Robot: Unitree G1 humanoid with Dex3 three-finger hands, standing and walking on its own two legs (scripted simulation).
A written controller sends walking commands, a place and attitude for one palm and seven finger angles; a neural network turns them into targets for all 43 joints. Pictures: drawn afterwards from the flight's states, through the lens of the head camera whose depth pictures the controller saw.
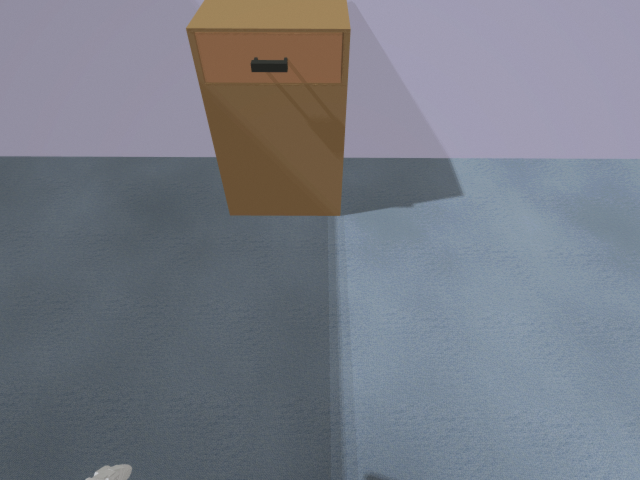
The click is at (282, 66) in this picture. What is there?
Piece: drawer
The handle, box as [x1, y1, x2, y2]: [251, 57, 287, 71]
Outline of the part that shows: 251,61 252,71 287,70 286,58 284,58 283,60 258,60 257,57 254,57 254,59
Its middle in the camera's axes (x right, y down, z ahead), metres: -0.17 -0.57 +1.25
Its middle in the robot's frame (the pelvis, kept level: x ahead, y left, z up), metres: +1.30 +0.23 -0.05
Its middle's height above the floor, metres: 0.72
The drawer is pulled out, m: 0.00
